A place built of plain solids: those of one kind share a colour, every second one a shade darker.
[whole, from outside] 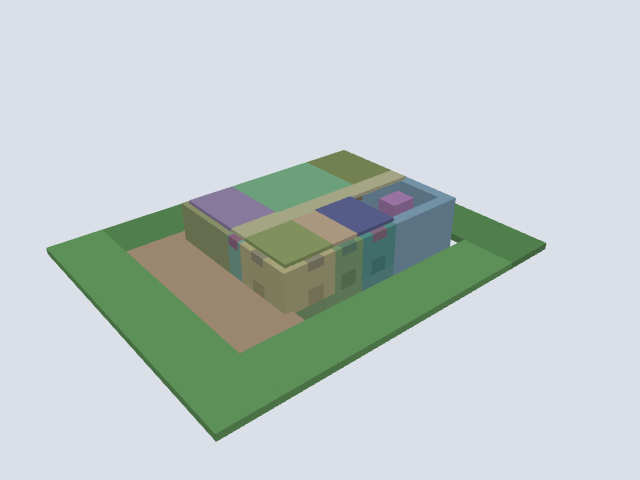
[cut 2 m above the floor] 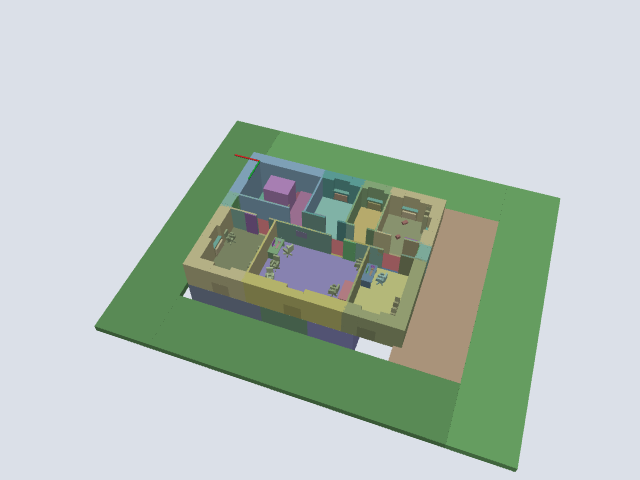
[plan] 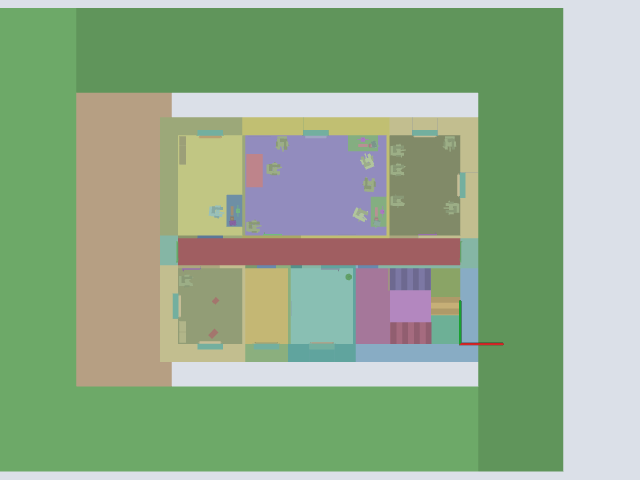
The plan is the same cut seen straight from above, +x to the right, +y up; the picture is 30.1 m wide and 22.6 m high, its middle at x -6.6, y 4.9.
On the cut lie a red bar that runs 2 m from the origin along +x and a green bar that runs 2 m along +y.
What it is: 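A small local radio station; a reception, a studio behind a window from its control room, a newsroom, offices and a record library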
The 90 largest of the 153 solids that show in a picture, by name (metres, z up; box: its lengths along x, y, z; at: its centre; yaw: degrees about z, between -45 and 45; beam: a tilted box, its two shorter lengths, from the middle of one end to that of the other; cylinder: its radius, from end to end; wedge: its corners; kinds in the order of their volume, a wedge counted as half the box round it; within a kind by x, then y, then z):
{
 "ground_garden_1": {"box": [4.0, 21.83, 0.5], "at": [-20.08, 4.91, -0.27]},
 "ground_garden_2": {"box": [18.93, 4.0, 0.5], "at": [-8.62, -4.0, -0.27]},
 "ground_garden_3": {"box": [18.93, 4.0, 0.5], "at": [-8.62, 13.83, -0.27]},
 "ground_garden_4": {"box": [4.0, 21.83, 0.5], "at": [2.85, 4.91, -0.27]},
 "wall_Smhall_1": {"box": [0.14, 4.56, 6.13], "at": [-4.98, 1.43, -0.26]},
 "wall_Smhall_2": {"box": [5.9, 0.85, 6.13], "at": [-2.1, -0.42, -0.26]},
 "wall_Smhall_3": {"box": [4.71, 0.14, 6.13], "at": [-1.51, 3.64, -0.26]},
 "wall_Smhall_4": {"box": [0.85, 4.56, 6.13], "at": [0.42, 1.43, -0.26]},
 "wall_office_1": {"box": [0.85, 2.03, 3.06], "at": [-13.71, 0.17, 1.28]},
 "wall_office_2": {"box": [0.85, 1.2, 1.15], "at": [-13.71, 1.78, 0.32]},
 "wall_office_3": {"box": [0.85, 1.32, 3.06], "at": [-13.71, 3.05, 1.28]},
 "wall_office_4": {"box": [1.76, 0.85, 3.06], "at": [-13.25, -0.42, 1.28]},
 "wall_office_5": {"box": [1.2, 0.85, 1.15], "at": [-11.77, -0.42, 0.32]},
 "wall_office_6": {"box": [1.05, 0.85, 3.06], "at": [-10.64, -0.42, 1.28]},
 "wall_office_7": {"box": [0.14, 4.56, 3.06], "at": [-10.19, 1.43, 1.28]},
 "wall_office_8": {"box": [0.14, 5.7, 3.06], "at": [-3.4, 7.83, 1.28]},
 "wall_office_9": {"box": [1.2, 0.85, 3.06], "at": [-2.87, 10.25, 1.28]},
 "wall_office_10": {"box": [1.2, 0.85, 1.15], "at": [-1.66, 10.25, 0.32]},
 "wall_office_11": {"box": [2.82, 0.14, 3.06], "at": [-0.56, 5.05, 1.28]},
 "wall_office_12": {"box": [1.91, 0.85, 3.06], "at": [-0.11, 10.25, 1.28]},
 "wall_office_13": {"box": [0.85, 1.9, 3.06], "at": [0.42, 5.93, 1.28]},
 "wall_office_14": {"box": [0.85, 2.61, 3.06], "at": [0.42, 9.38, 1.28]},
 "wall_wc_1": {"box": [0.85, 4.56, 3.07], "at": [-10.54, 1.43, -1.79]},
 "wall_wc_2": {"box": [0.14, 4.56, 3.06], "at": [-10.19, 1.43, 1.28]},
 "wall_wc_3": {"box": [0.54, 0.85, 3.06], "at": [-9.99, -0.42, 1.28]},
 "wall_wc_4": {"box": [3.16, 0.85, 3.07], "at": [-9.39, -0.42, -1.79]},
 "wall_wc_5": {"box": [1.2, 0.6, 1.3], "at": [-9.12, -0.55, 1.55]},
 "wall_wc_6": {"box": [1.2, 0.85, 1.15], "at": [-9.12, -0.42, 0.32]},
 "wall_wc_7": {"box": [0.54, 0.85, 3.06], "at": [-8.24, -0.42, 1.28]},
 "wall_wc_8": {"box": [0.14, 4.56, 3.06], "at": [-8.04, 1.43, 1.28]},
 "wall_reception_1": {"box": [0.85, 5.7, 3.06], "at": [-13.71, 7.83, 1.28]},
 "wall_reception_2": {"box": [1.76, 0.85, 3.06], "at": [-13.25, 10.25, 1.28]},
 "wall_reception_3": {"box": [1.2, 0.85, 1.15], "at": [-11.77, 10.25, 0.32]},
 "wall_reception_4": {"box": [1.05, 0.85, 3.06], "at": [-10.64, 10.25, 1.28]},
 "wall_reception_5": {"box": [0.14, 5.7, 3.06], "at": [-10.19, 7.83, 1.28]},
 "flightcSm_1": {"box": [0.31, 1.05, 3.56], "at": [-3.16, 0.52, -1.94]},
 "flightcSm_2": {"box": [0.59, 1.05, 3.4], "at": [-3.02, 0.52, -2.02]},
 "flightcSm_3": {"box": [0.86, 1.05, 3.24], "at": [-2.88, 0.52, -2.1]},
 "flightcSm_4": {"box": [1.14, 1.05, 3.08], "at": [-2.74, 0.52, -2.18]},
 "flightcSm_5": {"box": [1.42, 1.05, 2.92], "at": [-2.6, 0.52, -2.26]},
 "flightcSm_6": {"box": [1.69, 1.05, 2.75], "at": [-2.47, 0.52, -2.34]},
 "flightcSm_7": {"box": [1.97, 1.05, 2.59], "at": [-2.33, 0.52, -2.42]},
 "wall_library_1": {"box": [0.85, 5.7, 3.07], "at": [-10.54, 7.83, -1.79]},
 "wall_library_2": {"box": [3.19, 0.85, 3.07], "at": [-9.38, 10.25, -1.79]},
 "wall_newsroom_1": {"box": [2.87, 0.85, 3.06], "at": [-8.83, 10.25, 1.28]},
 "wall_newsroom_2": {"box": [1.2, 0.85, 1.15], "at": [-6.79, 10.25, 0.32]},
 "wall_newsroom_3": {"box": [4.16, 0.14, 3.06], "at": [-5.41, 5.05, 1.28]},
 "wall_newsroom_4": {"box": [2.87, 0.85, 3.06], "at": [-4.76, 10.25, 1.28]},
 "wall_newsroom_5": {"box": [0.14, 5.7, 3.06], "at": [-3.4, 7.83, 1.28]},
 "ground_street_1": {"box": [4.5, 13.83, 0.3], "at": [-15.83, 4.91, -0.17]},
 "wall_pierSm_1": {"box": [1.93, 1.51, 6.13], "at": [-2.34, 1.78, -0.26]},
 "wall_studio_1": {"box": [5.32, 0.85, 3.07], "at": [-1.81, 10.25, -1.79]},
 "wall_corr_1": {"box": [0.81, 1.0, 2.15], "at": [-13.73, 4.34, 1.07]},
 "wall_corr_2": {"box": [2.78, 0.14, 3.06], "at": [-9.78, 5.05, 1.28]},
 "wall_corr_3": {"box": [4.62, 0.14, 3.06], "at": [-5.18, 5.05, 1.28]},
 "wall_corr_4": {"box": [4.71, 0.14, 3.06], "at": [-1.51, 3.64, 1.28]},
 "wall_corr_5": {"box": [2.82, 0.14, 3.06], "at": [-0.56, 5.05, 1.28]},
 "wall_corr_6": {"box": [0.81, 1.0, 2.15], "at": [0.45, 4.34, 1.07]},
 "wall_control_1": {"box": [3.59, 0.85, 3.07], "at": [-6.01, 10.25, -1.79]},
 "wall_kitchen_1": {"box": [1.0, 0.85, 3.06], "at": [-7.61, -0.42, 1.28]},
 "wall_kitchen_2": {"box": [1.2, 0.6, 1.3], "at": [-6.51, -0.55, 1.55]},
 "wall_kitchen_3": {"box": [1.2, 0.85, 1.15], "at": [-6.51, -0.42, 0.32]},
 "wall_kitchen_4": {"box": [1.0, 0.85, 3.06], "at": [-5.41, -0.42, 1.28]},
 "wall_kitchen_5": {"box": [0.14, 4.56, 3.06], "at": [-4.98, 1.43, 1.28]},
 "roof_newsroom_1": {"box": [6.93, 5.3, 0.25], "at": [-6.79, 7.63, 2.93]},
 "roof_office_1": {"box": [3.61, 4.16, 0.25], "at": [-11.93, 1.63, 2.93]},
 "roof_office_2": {"box": [3.92, 5.3, 0.25], "at": [-1.51, 7.63, 2.93]},
 "wall_store_1": {"box": [3.04, 0.85, 3.07], "at": [-6.43, -0.42, -1.79]},
 "floor_newsroom_1": {"box": [6.66, 4.71, 0.25], "at": [-6.79, 7.47, -0.13]},
 "flightaSm_1": {"box": [1.97, 1.05, 0.66], "at": [-2.34, 3.05, -3.39]},
 "flightaSm_2": {"box": [1.69, 1.05, 0.82], "at": [-2.21, 3.05, -3.31]},
 "flightaSm_3": {"box": [1.42, 1.05, 0.98], "at": [-2.07, 3.05, -3.23]},
 "flightaSm_4": {"box": [1.14, 1.05, 1.14], "at": [-1.93, 3.05, -3.15]},
 "flightaSm_5": {"box": [0.86, 1.05, 1.3], "at": [-1.79, 3.05, -3.07]},
 "floor_office_1": {"box": [3.02, 3.57, 0.25], "at": [-11.77, 1.78, -0.13]},
 "floor_office_2": {"box": [3.33, 4.71, 0.25], "at": [-1.66, 7.47, -0.13]},
 "roof_corr_1": {"box": [14.18, 1.55, 0.25], "at": [-6.64, 4.34, 2.93]},
 "flightbSm_1": {"box": [1.39, 0.31, 2.27], "at": [-0.69, 1.52, -2.59]},
 "flightbSm_2": {"box": [1.39, 0.59, 2.11], "at": [-0.69, 1.65, -2.66]},
 "flightbSm_3": {"box": [1.39, 0.86, 1.95], "at": [-0.69, 1.79, -2.75]},
 "roof_reception_1": {"box": [3.61, 5.3, 0.25], "at": [-11.93, 7.63, 2.93]},
 "floor_qeSm_1": {"box": [1.37, 1.37, 2.43], "at": [-0.69, 0.69, -2.5]},
 "floor_corr_1": {"box": [13.28, 1.27, 0.25], "at": [-6.64, 4.34, -0.13]},
 "floor_reception_1": {"box": [3.02, 4.71, 0.25], "at": [-11.77, 7.47, -0.13]},
 "floor_1": {"box": [1.37, 1.37, 1.79], "at": [-0.69, 2.88, -2.83]},
 "roof_kitchen_1": {"box": [3.2, 4.16, 0.25], "at": [-6.51, 1.63, 2.93]},
 "floor_kitchen_1": {"box": [2.92, 3.57, 0.25], "at": [-6.51, 1.78, -0.13]},
 "roof_wc_1": {"box": [2.29, 4.16, 0.25], "at": [-9.12, 1.63, 2.93]},
 "floor_wc_1": {"box": [2.01, 3.57, 0.25], "at": [-9.12, 1.78, -0.13]},
 "floor_headSm_1": {"box": [1.61, 3.57, 0.25], "at": [-4.11, 1.78, -0.13]}
}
